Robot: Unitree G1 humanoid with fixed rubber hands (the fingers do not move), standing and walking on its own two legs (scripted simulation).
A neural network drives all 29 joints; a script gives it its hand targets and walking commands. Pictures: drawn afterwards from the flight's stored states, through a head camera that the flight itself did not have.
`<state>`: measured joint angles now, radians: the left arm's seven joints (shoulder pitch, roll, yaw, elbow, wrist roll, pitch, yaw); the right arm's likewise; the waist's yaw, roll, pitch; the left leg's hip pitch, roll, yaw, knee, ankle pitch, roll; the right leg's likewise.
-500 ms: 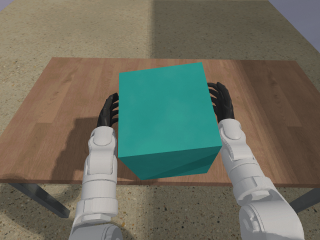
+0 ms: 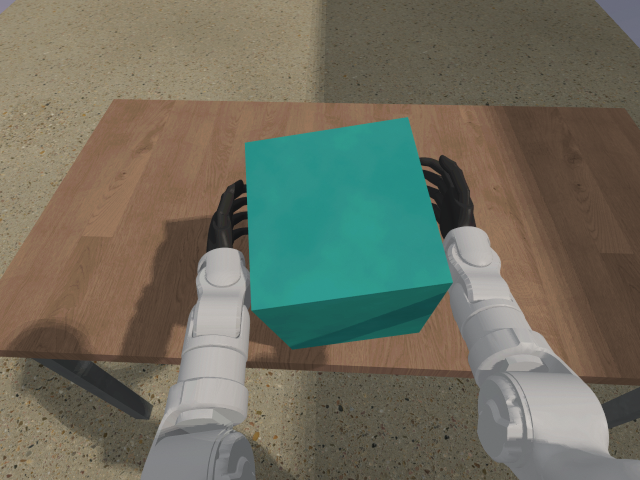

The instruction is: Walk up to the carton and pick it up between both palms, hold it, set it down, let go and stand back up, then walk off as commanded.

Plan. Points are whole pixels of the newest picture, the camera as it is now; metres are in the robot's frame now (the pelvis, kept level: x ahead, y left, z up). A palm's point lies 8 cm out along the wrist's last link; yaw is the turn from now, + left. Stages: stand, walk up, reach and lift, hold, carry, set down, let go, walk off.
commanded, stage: set down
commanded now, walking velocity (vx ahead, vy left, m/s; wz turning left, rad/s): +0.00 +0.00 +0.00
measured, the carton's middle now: (342, 249) +0.40 +0.02 +0.03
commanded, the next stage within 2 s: none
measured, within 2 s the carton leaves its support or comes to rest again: neither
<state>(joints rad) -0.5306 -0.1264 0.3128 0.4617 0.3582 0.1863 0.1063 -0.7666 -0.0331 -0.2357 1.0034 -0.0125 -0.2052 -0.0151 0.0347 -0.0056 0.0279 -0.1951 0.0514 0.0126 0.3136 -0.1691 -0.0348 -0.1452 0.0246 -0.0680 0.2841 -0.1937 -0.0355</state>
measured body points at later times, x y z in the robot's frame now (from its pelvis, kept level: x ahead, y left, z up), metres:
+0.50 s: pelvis +0.01 -0.01 +0.00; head +0.06 -0.01 +0.45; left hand +0.39 +0.16 +0.06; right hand +0.45 -0.12 +0.08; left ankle -0.01 +0.14 -0.75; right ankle -0.03 -0.09 -0.75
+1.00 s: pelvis +0.01 -0.01 +0.00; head +0.07 +0.00 +0.44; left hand +0.40 +0.17 +0.05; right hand +0.46 -0.12 +0.07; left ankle -0.01 +0.14 -0.75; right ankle -0.03 -0.09 -0.75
